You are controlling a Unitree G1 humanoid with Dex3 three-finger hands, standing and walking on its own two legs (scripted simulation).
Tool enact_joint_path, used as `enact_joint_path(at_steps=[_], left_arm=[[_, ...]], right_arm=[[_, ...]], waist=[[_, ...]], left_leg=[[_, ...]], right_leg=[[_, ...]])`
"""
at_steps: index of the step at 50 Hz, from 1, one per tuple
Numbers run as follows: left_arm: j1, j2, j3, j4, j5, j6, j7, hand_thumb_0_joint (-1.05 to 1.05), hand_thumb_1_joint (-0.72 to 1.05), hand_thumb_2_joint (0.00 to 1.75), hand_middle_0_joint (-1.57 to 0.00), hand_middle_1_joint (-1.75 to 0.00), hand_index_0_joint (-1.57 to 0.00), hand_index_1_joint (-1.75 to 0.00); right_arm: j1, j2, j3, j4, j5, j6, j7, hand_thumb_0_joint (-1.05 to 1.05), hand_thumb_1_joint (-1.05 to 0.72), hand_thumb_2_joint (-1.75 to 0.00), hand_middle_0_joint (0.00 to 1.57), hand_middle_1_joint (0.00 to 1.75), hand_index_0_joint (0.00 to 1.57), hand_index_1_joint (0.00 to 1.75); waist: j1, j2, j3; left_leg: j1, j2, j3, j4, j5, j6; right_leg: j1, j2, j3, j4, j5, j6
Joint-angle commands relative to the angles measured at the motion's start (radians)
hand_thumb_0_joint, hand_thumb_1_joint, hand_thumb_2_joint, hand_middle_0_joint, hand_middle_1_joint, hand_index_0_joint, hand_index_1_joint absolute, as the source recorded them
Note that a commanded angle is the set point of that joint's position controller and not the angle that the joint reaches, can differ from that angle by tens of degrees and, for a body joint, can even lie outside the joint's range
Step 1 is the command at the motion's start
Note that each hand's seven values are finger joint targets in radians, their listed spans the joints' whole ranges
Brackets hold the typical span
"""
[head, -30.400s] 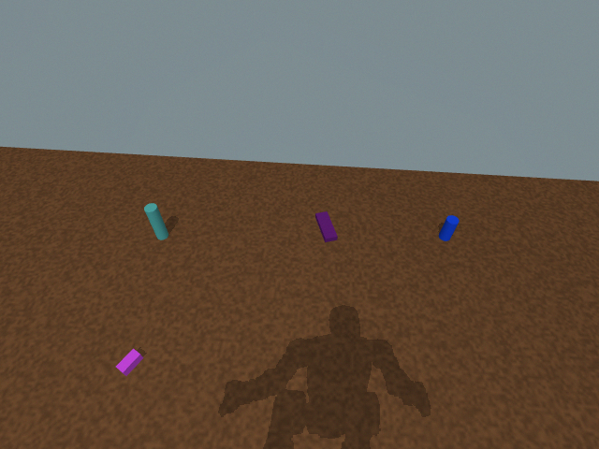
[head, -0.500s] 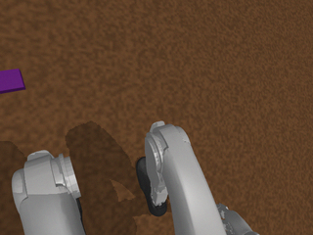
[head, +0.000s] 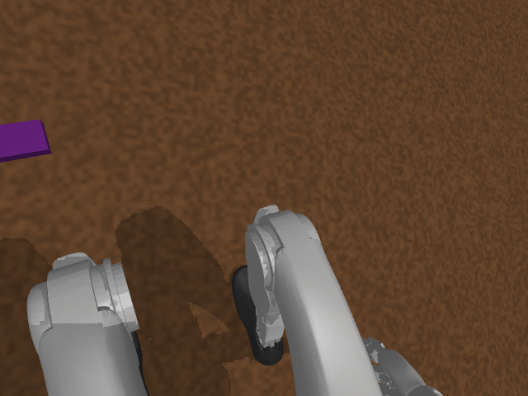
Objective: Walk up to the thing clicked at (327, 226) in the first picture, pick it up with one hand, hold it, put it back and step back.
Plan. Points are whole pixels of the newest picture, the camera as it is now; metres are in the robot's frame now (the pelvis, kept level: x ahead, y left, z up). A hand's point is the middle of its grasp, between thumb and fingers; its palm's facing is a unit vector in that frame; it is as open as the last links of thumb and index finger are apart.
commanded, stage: rise first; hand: left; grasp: from above
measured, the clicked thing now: out of the picture +0.51 +0.31 -0.31
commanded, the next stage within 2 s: approach in 0.08 s
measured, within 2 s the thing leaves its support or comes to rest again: neither
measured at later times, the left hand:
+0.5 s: hand out of the picture +0.50 +0.31 -0.18, palm faces -0.40 -0.07 -0.91, open 14.0 cm
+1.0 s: hand out of the picture +0.48 +0.33 -0.19, palm faces -0.49 -0.09 -0.87, open 14.0 cm
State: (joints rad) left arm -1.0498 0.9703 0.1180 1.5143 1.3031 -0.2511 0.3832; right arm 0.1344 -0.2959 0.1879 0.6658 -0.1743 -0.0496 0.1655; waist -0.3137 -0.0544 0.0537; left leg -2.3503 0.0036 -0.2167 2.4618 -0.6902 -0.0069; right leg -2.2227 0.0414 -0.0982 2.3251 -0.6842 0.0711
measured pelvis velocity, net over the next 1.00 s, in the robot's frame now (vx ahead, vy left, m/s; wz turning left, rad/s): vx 0.00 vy -0.01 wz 0.00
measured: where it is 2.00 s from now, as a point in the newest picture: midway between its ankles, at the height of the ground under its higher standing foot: (199, 357)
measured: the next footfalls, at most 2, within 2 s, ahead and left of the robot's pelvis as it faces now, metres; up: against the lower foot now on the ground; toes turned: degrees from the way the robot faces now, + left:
none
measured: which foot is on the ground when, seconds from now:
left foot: down 0.00-1.00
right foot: down 0.00-1.00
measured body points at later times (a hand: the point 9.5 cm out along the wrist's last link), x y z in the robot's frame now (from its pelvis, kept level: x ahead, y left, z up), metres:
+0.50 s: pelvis +0.00 +0.00 +0.00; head +0.25 +0.11 +0.35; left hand +0.51 +0.31 -0.13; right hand +0.04 -0.27 -0.07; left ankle +0.07 +0.13 -0.29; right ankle +0.11 -0.13 -0.29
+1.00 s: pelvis +0.00 -0.01 +0.00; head +0.27 +0.09 +0.34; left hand +0.50 +0.33 -0.14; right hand +0.03 -0.27 -0.08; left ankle +0.07 +0.13 -0.29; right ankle +0.11 -0.13 -0.29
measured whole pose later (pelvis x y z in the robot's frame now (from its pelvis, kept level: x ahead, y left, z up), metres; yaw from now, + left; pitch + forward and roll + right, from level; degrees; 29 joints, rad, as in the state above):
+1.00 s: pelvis +0.00 -0.01 +0.00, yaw +0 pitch +31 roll -12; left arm -1.09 0.97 0.06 1.47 1.22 -0.19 0.27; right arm 0.17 -0.32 0.23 0.63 -0.16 -0.04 0.13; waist -0.34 -0.06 0.10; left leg -2.36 0.01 -0.22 2.46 -0.67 -0.02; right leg -2.24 0.05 -0.10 2.33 -0.66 0.07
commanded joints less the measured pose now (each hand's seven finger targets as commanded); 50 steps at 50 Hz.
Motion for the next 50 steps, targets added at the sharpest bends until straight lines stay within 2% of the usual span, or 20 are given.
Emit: enact_joint_path(at_steps=[1,3,7,9,10,15,19,22,24,27,29,30,32,33,34,36,40,44,46,50], left_arm=[[-0.276,0.244,0.015,-0.132,-0.016,-0.002,0.022,0.00,-0.58,1.04,-0.08,-1.00,-0.06,-1.01],[-0.293,0.286,0.036,-0.148,-0.018,-0.006,0.023,0.00,-0.56,1.03,-0.08,-1.00,-0.07,-1.01],[-0.282,0.268,0.027,-0.127,-0.021,-0.011,0.020,0.00,-0.55,1.02,-0.09,-0.99,-0.08,-1.00],[-0.286,0.273,0.020,-0.148,-0.016,-0.014,0.014,0.00,-0.61,1.10,-0.08,-0.96,-0.04,-1.01],[-0.292,0.270,0.023,-0.158,-0.018,-0.015,0.015,0.00,-0.57,1.02,-0.07,-1.04,-0.07,-1.05],[-0.348,0.158,-0.044,-0.137,-0.018,-0.019,0.012,0.00,-0.56,1.01,-0.07,-1.06,-0.07,-1.05],[-0.454,0.138,-0.069,-0.175,-0.004,-0.015,0.042,0.00,-0.54,1.00,-0.08,-1.06,-0.08,-1.05],[-0.472,0.096,-0.095,-0.102,0.013,0.020,0.065,0.00,-0.54,1.00,-0.07,-1.06,-0.08,-1.05],[-0.511,0.163,-0.064,-0.110,0.031,0.043,0.084,0.00,-0.53,1.00,-0.09,-1.04,-0.09,-1.04],[-0.477,0.167,-0.050,-0.051,0.036,0.097,0.101,0.00,-0.52,0.99,-0.11,-1.01,-0.11,-1.01],[-0.436,0.174,-0.041,-0.014,0.024,0.135,0.107,0.00,-0.52,0.98,-0.10,-1.01,-0.10,-1.01],[-0.409,0.163,-0.038,0.013,0.017,0.156,0.100,0.00,-0.51,0.98,-0.11,-1.00,-0.11,-1.00],[-0.390,0.192,-0.039,-0.013,-0.004,0.176,0.079,0.00,-0.52,0.98,-0.11,-1.00,-0.11,-1.00],[-0.365,0.219,-0.026,-0.032,-0.022,0.185,0.070,0.00,-0.53,0.99,-0.12,-0.98,-0.11,-0.98],[-0.365,0.251,-0.013,-0.053,-0.034,0.189,0.061,0.00,-0.52,0.97,-0.12,-0.98,-0.11,-0.99],[-0.314,0.242,-0.007,-0.050,-0.060,0.200,0.031,0.00,-0.52,0.97,-0.12,-0.97,-0.11,-0.98],[-0.313,0.279,0.003,-0.132,-0.090,0.159,-0.039,0.00,-0.53,0.98,-0.11,-0.99,-0.10,-0.99],[-0.335,0.246,-0.015,-0.196,-0.106,0.089,-0.081,0.00,-0.54,0.97,-0.10,-1.01,-0.10,-1.01],[-0.366,0.222,-0.030,-0.216,-0.095,0.051,-0.089,0.00,-0.55,1.00,-0.10,-1.01,-0.09,-1.01],[-0.432,0.198,-0.060,-0.260,-0.065,-0.009,-0.062,0.00,-0.52,1.05,-0.11,-1.04,-0.10,-1.05]], right_arm=[[0.217,-0.284,-0.096,0.005,0.005,0.005,-0.009,0.00,-0.90,-0.90,0.20,0.30,0.20,0.30],[0.212,-0.294,-0.096,-0.003,0.007,0.009,-0.013,0.00,-0.90,-0.90,0.20,0.30,0.20,0.30],[0.217,-0.294,-0.091,-0.002,0.007,0.012,-0.017,0.00,-0.90,-0.90,0.20,0.30,0.20,0.30],[0.209,-0.290,-0.088,-0.009,0.007,0.013,-0.018,0.00,-0.90,-0.90,0.20,0.30,0.20,0.30],[0.211,-0.297,-0.093,-0.011,0.006,0.016,-0.020,0.00,-0.90,-0.90,0.20,0.30,0.20,0.30],[0.236,-0.293,-0.100,0.006,0.005,0.008,-0.023,0.00,-0.90,-0.90,0.20,0.30,0.20,0.30],[0.252,-0.296,-0.094,0.012,0.003,-0.001,-0.025,0.00,-0.90,-0.89,0.20,0.30,0.20,0.30],[0.266,-0.296,-0.087,0.021,-0.004,-0.011,-0.027,0.00,-0.90,-0.89,0.20,0.30,0.20,0.30],[0.266,-0.303,-0.081,0.013,-0.005,-0.013,-0.029,0.00,-0.90,-0.89,0.20,0.30,0.20,0.30],[0.257,-0.301,-0.073,-0.014,-0.003,-0.012,-0.022,0.00,-0.90,-0.90,0.20,0.30,0.20,0.30],[0.244,-0.297,-0.063,-0.032,0.003,-0.012,-0.022,0.00,-0.90,-0.90,0.20,0.30,0.20,0.30],[0.247,-0.300,-0.062,-0.040,0.004,-0.014,-0.021,0.00,-0.90,-0.89,0.20,0.30,0.20,0.30],[0.231,-0.296,-0.052,-0.050,0.013,-0.014,-0.022,0.00,-0.90,-0.89,0.20,0.30,0.20,0.30],[0.221,-0.295,-0.052,-0.052,0.022,-0.011,-0.025,0.00,-0.90,-0.89,0.20,0.30,0.20,0.30],[0.220,-0.297,-0.050,-0.058,0.028,-0.012,-0.025,0.00,-0.90,-0.89,0.20,0.30,0.20,0.30],[0.229,-0.298,-0.049,-0.059,0.034,-0.008,-0.025,0.00,-0.90,-0.89,0.20,0.30,0.20,0.30],[0.226,-0.312,-0.049,-0.072,0.038,0.001,-0.036,0.00,-0.90,-0.90,0.20,0.30,0.20,0.30],[0.243,-0.307,-0.054,-0.048,0.030,0.010,-0.045,0.00,-0.90,-0.90,0.20,0.30,0.20,0.30],[0.261,-0.319,-0.062,-0.040,0.019,0.011,-0.047,0.00,-0.90,-0.90,0.20,0.30,0.20,0.30],[0.268,-0.322,-0.064,-0.024,0.006,0.016,-0.047,0.00,-0.90,-0.90,0.20,0.30,0.20,0.30]], waist=[[-0.025,0.432,-0.653],[-0.014,0.444,-0.679],[-0.017,0.433,-0.639],[-0.013,0.469,-0.678],[-0.012,0.463,-0.687],[-0.069,0.428,-0.604],[-0.084,0.497,-0.669],[-0.116,0.500,-0.626],[-0.102,0.535,-0.668],[-0.082,0.554,-0.700],[-0.071,0.530,-0.685],[-0.082,0.474,-0.670],[-0.069,0.447,-0.689],[-0.044,0.431,-0.715],[-0.040,0.436,-0.717],[-0.043,0.387,-0.692],[-0.057,0.349,-0.662],[-0.067,0.366,-0.650],[-0.094,0.379,-0.639],[-0.097,0.460,-0.669]], left_leg=[[0.548,0.014,0.113,-0.254,0.202,0.025],[0.558,0.014,0.108,-0.258,0.206,0.023],[0.525,0.008,0.115,-0.258,0.187,0.023],[0.564,0.013,0.111,-0.265,0.189,0.020],[0.563,0.012,0.108,-0.266,0.187,0.020],[0.537,0.015,0.100,-0.257,0.144,0.020],[0.603,0.020,0.091,-0.267,0.179,0.010],[0.594,0.019,0.095,-0.259,0.182,0.010],[0.601,0.016,0.101,-0.265,0.211,0.008],[0.607,0.015,0.110,-0.275,0.229,0.008],[0.563,0.012,0.125,-0.269,0.221,0.018],[0.530,0.010,0.127,-0.259,0.213,0.026],[0.481,0.013,0.139,-0.247,0.200,0.040],[0.470,0.013,0.144,-0.247,0.205,0.044],[0.458,0.014,0.145,-0.249,0.211,0.044],[0.430,0.012,0.143,-0.246,0.217,0.047],[0.391,0.012,0.137,-0.229,0.176,0.048],[0.423,0.014,0.130,-0.215,0.163,0.034],[0.465,0.015,0.115,-0.212,0.166,0.026],[0.564,0.020,0.100,-0.226,0.187,0.010]], right_leg=[[0.288,0.020,-0.109,-0.205,0.255,-0.096],[0.287,0.018,-0.111,-0.199,0.254,-0.097],[0.280,0.017,-0.109,-0.205,0.238,-0.101],[0.283,0.019,-0.112,-0.199,0.238,-0.100],[0.277,0.017,-0.114,-0.199,0.236,-0.100],[0.216,0.017,-0.124,-0.206,0.210,-0.101],[0.217,0.018,-0.130,-0.187,0.247,-0.100],[0.203,0.019,-0.133,-0.190,0.258,-0.099],[0.222,0.016,-0.129,-0.181,0.282,-0.102],[0.239,0.021,-0.124,-0.179,0.291,-0.108],[0.261,0.025,-0.116,-0.193,0.289,-0.106],[0.268,0.023,-0.113,-0.199,0.285,-0.102],[0.330,0.030,-0.097,-0.212,0.287,-0.095],[0.360,0.031,-0.088,-0.217,0.293,-0.092],[0.375,0.029,-0.085,-0.214,0.296,-0.091],[0.396,0.027,-0.084,-0.215,0.299,-0.088],[0.412,0.029,-0.083,-0.234,0.242,-0.093],[0.386,0.029,-0.089,-0.245,0.213,-0.099],[0.348,0.025,-0.109,-0.244,0.208,-0.103],[0.310,0.024,-0.130,-0.229,0.227,-0.105]])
